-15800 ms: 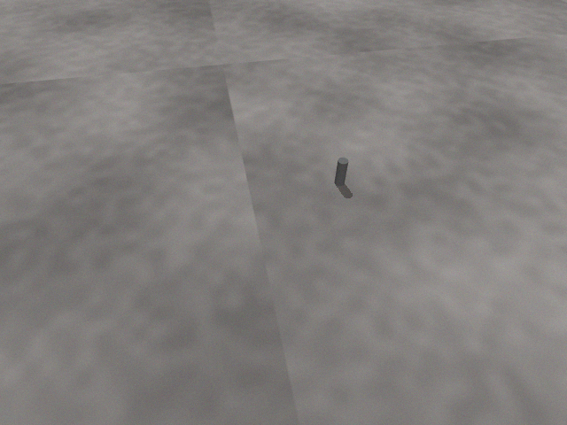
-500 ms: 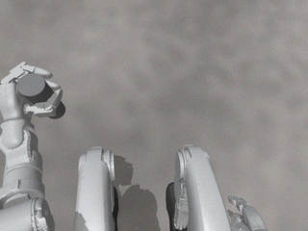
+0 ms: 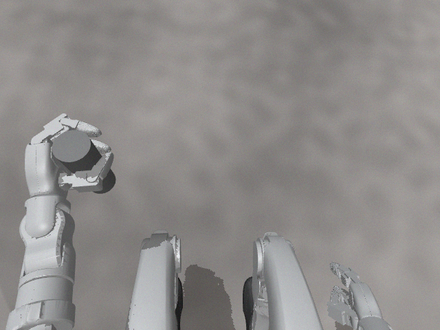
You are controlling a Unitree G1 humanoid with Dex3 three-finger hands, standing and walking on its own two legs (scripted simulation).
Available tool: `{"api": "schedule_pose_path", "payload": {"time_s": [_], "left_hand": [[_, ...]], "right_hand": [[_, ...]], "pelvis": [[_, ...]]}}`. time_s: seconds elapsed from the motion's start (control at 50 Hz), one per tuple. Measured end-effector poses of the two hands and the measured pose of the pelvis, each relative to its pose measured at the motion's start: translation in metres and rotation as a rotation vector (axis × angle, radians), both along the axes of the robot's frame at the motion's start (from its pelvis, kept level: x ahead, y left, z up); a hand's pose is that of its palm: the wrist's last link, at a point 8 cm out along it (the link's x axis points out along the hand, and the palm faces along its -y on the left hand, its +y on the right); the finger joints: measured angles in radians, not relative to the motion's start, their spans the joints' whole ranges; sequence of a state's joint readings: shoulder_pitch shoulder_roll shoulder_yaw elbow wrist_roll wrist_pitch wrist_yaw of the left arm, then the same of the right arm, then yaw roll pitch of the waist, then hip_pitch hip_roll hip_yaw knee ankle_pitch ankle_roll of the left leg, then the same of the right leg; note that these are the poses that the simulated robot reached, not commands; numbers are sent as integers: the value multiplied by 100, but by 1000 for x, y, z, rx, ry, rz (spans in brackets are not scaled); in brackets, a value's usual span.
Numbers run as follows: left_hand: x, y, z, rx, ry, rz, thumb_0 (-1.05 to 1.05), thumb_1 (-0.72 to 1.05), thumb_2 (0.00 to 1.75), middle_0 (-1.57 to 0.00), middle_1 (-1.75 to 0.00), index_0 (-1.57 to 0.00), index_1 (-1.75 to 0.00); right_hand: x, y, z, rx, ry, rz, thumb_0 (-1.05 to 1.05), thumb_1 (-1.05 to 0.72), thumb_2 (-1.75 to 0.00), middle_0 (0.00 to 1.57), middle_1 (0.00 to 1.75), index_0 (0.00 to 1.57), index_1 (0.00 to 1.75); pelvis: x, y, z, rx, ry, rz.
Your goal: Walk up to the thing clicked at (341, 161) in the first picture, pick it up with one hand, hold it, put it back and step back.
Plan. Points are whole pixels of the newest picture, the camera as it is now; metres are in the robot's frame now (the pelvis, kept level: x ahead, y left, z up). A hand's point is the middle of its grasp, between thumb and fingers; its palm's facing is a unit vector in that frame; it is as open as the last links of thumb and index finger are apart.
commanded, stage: lift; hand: left
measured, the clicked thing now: (89, 166) +0.39 +0.24 -0.02
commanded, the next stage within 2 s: hold in 1.40 s
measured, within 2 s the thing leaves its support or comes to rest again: neither
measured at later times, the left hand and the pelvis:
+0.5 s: hand (34, 107) +0.38 +0.22 +0.17, palm faces +0.21 -0.98 -0.05, open 7.1 cm; pelvis +0.04 +0.01 +0.14, yaw +2 degrees
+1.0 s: hand (9, 58) +0.38 +0.20 +0.24, palm faces +0.22 -0.98 -0.03, open 7.1 cm; pelvis +0.05 +0.00 +0.20, yaw +3 degrees
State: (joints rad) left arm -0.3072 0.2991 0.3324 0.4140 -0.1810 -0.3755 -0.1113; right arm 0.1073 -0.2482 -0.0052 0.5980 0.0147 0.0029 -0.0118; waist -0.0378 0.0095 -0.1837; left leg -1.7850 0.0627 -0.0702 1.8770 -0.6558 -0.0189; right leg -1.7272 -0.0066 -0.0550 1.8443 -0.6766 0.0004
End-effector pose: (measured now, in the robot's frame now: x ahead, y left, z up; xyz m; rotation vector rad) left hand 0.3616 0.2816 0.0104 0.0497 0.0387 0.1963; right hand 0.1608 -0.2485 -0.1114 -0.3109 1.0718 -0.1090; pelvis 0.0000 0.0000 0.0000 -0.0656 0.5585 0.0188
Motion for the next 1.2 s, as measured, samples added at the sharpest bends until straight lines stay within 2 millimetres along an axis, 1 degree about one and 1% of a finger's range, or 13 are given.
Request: {"api": "schedule_pose_path", "payload": {"time_s": [0.16, 0.26, 0.36, 0.46, 0.62, 0.84, 1.02, 1.2], "left_hand": [[-7, -8, 73, 5, 4, 16, 2, -5, 112, -89, -108, -90, -108], [-10, -13, 109, -7, 10, 25, 2, -5, 112, -89, -108, -90, -108], [-10, -12, 136, -9, 7, 31, 2, -5, 112, -89, -108, -90, -108], [-11, -11, 156, -6, 13, 22, 2, -5, 112, -89, -108, -90, -108], [-15, -16, 181, -18, 20, 12, 2, -5, 112, -89, -108, -90, -108], [-13, -26, 216, -19, -13, 17, 2, -5, 112, -89, -108, -90, -108], [-12, -31, 232, -24, -12, 24, 2, -5, 112, -89, -108, -90, -108], [-9, -35, 240, -28, -2, 25, 2, -5, 112, -89, -108, -90, -108]], "right_hand": [[20, 10, 58, 25, -62, -9, 1, -89, -90, 20, 30, 21, 30], [27, 15, 97, 33, -97, -12, 1, -89, -90, 20, 30, 21, 30], [29, 17, 129, 28, -118, -8, 1, -89, -90, 20, 30, 21, 30], [28, 17, 153, 25, -118, -4, 1, -89, -89, 20, 30, 21, 30], [22, 19, 176, 36, -96, 2, 1, -90, -90, 20, 30, 21, 30], [23, 27, 200, 58, -97, 13, 1, -90, -90, 20, 30, 21, 30], [30, 27, 216, 62, -111, 16, 1, -90, -90, 20, 30, 21, 30], [37, 23, 226, 57, -114, 17, 1, -90, -90, 20, 30, 21, 30]], "pelvis": [[15, 2, 56, 3, -52, 13], [24, 3, 89, 6, -99, 21], [30, 4, 115, 9, -145, 30], [34, 5, 136, 13, -184, 35], [41, 7, 163, 19, -233, 38], [47, 6, 189, 30, -292, 42], [52, 4, 204, 37, -327, 43], [59, 3, 213, 43, -352, 43]]}}
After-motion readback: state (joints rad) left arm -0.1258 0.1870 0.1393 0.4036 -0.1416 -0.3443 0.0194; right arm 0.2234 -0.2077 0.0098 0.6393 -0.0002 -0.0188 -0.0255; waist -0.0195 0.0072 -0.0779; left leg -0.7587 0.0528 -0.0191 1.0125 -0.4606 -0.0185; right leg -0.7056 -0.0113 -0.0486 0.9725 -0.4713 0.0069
